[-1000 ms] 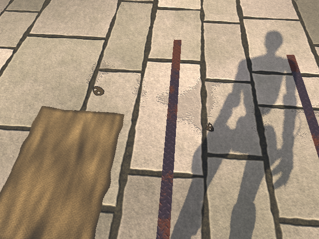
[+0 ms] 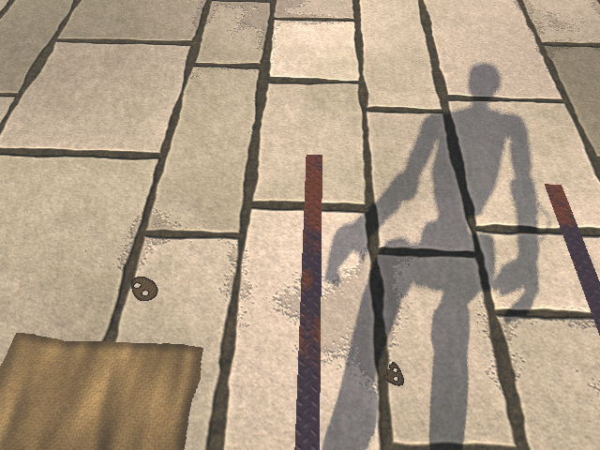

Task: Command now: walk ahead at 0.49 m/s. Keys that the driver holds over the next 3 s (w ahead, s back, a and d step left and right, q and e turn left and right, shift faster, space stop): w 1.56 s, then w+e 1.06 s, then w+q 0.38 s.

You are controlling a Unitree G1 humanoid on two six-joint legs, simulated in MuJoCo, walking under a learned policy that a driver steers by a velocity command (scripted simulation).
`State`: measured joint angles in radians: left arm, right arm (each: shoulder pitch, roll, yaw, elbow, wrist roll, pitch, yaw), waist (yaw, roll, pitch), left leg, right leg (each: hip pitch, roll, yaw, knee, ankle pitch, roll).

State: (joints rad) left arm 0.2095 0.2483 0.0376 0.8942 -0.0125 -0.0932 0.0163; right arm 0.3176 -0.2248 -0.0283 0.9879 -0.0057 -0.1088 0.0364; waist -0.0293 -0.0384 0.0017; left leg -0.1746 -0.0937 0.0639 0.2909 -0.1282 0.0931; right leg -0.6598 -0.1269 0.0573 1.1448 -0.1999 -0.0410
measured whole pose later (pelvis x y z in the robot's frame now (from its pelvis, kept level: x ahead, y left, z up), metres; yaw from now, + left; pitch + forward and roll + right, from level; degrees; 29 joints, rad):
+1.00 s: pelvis +0.55 -0.01 -0.01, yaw +1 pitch +2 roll +0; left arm 0.30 0.25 0.05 0.97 -0.02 -0.10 0.00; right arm 0.17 -0.24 -0.05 0.90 0.00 -0.10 0.04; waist 0.00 -0.02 0.02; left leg -0.36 -0.04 0.06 0.47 -0.15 0.07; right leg -0.39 -0.04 0.03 1.18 -0.37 -0.05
